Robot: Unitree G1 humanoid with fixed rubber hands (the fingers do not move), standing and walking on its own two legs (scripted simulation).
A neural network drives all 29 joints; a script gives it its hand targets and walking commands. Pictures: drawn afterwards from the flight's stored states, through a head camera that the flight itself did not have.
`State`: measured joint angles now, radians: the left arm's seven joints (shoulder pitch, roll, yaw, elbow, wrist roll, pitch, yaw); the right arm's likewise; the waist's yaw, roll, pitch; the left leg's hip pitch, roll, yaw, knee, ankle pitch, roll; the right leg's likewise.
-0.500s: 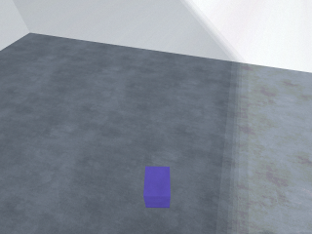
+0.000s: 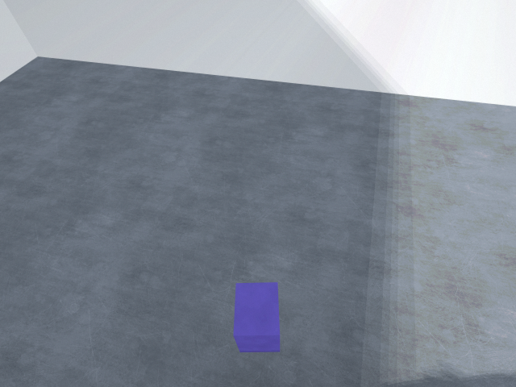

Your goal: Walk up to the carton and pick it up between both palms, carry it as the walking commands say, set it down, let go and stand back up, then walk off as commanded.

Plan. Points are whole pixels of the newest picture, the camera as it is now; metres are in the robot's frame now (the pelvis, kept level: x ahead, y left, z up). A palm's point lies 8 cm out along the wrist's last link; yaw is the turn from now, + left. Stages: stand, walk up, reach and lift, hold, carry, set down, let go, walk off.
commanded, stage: walk up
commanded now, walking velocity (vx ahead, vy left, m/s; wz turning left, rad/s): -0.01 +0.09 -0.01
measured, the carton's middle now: (258, 318) +0.44 +0.06 -0.65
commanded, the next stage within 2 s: stand in 1.68 s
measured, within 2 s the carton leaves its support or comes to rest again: neither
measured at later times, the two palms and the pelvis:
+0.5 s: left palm out of the picture +0.04 +0.27 -0.12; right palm out of the picture +0.01 -0.23 -0.10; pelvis -0.03 +0.03 +0.01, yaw +0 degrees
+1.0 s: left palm out of the picture +0.04 +0.28 -0.12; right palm out of the picture -0.02 -0.22 -0.11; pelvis -0.02 +0.04 +0.01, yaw -1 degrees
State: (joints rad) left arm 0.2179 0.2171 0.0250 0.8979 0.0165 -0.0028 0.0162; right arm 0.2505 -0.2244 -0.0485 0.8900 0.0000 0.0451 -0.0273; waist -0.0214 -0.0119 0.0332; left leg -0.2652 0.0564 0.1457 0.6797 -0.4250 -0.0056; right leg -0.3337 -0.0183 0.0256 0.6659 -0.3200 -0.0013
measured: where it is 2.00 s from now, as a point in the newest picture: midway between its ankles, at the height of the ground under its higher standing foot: outside the picture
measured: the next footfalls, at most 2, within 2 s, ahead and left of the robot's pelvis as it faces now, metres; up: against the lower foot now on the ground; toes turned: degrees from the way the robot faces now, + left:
left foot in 0.28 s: +0.01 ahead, +0.13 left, +0.00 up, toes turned +4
right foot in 0.62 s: +0.01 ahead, -0.10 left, +0.00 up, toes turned +0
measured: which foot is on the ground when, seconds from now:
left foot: up 0.00-0.26, down 0.28-1.00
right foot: down 0.00-0.30, up 0.32-0.60, down 0.62-0.86, up 0.88-1.00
